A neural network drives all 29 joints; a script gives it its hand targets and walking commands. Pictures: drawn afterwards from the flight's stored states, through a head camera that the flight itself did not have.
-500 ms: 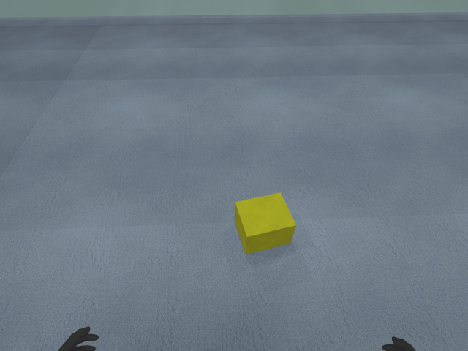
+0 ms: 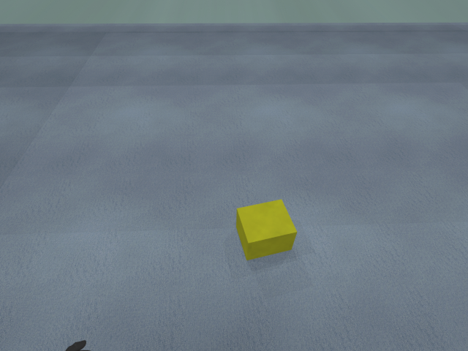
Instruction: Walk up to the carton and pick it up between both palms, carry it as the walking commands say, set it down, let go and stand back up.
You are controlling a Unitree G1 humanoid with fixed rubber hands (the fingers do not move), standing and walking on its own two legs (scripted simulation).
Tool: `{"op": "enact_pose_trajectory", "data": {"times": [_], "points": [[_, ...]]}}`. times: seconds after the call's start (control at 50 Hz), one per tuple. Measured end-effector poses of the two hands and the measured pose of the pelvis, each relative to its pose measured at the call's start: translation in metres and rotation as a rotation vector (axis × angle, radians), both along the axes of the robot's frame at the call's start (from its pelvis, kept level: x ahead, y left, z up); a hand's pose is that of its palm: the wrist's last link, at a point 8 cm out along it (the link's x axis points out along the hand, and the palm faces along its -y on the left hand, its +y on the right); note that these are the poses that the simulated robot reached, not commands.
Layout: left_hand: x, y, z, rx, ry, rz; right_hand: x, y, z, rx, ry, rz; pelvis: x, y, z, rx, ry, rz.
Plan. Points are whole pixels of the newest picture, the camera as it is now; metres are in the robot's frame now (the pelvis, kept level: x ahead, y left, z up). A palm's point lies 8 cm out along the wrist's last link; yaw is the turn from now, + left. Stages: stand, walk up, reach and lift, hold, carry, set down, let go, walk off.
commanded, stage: stand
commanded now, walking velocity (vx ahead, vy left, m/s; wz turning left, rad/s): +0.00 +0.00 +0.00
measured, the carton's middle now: (264, 229) +0.81 -0.14 -0.70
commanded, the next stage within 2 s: walk up in 0.64 s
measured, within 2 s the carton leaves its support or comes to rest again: neither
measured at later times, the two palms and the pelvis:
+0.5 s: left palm out of the picture +0.09 +0.31 -0.10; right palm out of the picture +0.10 -0.31 -0.10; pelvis +0.00 +0.00 +0.00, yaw +0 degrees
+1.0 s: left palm out of the picture +0.13 +0.31 -0.09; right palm out of the picture +0.07 -0.36 -0.09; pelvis +0.02 -0.02 +0.00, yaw +2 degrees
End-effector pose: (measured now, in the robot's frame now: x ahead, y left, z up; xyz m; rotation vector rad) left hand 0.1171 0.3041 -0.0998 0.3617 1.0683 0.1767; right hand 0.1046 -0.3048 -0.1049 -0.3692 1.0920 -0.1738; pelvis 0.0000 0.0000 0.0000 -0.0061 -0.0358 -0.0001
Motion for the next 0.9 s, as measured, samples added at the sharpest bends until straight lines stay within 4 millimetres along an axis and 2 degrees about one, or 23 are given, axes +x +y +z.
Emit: {"op": "enact_pose_trajectory", "data": {"times": [0.22,0.42,0.84,0.9], "points": [[-0.016,0.006,-0.001,0.005,0.047,0.028,-0.005,0.000,0.001,-0.003,0.025,-0.009,-0.002,0.002,0.003,0.001,-0.005,0.001],[-0.023,0.007,-0.002,0.008,0.070,0.040,-0.008,-0.002,0.000,-0.007,0.044,-0.017,-0.001,0.001,0.004,0.001,-0.002,0.000],[-0.013,0.006,0.000,0.015,0.077,0.040,-0.007,-0.008,0.000,-0.011,0.063,-0.034,0.007,-0.001,0.005,0.001,0.005,-0.004],[-0.007,0.009,0.001,0.003,0.051,0.027,-0.009,-0.015,0.002,-0.030,0.046,-0.035,0.009,-0.003,0.003,0.003,0.015,0.006]]}}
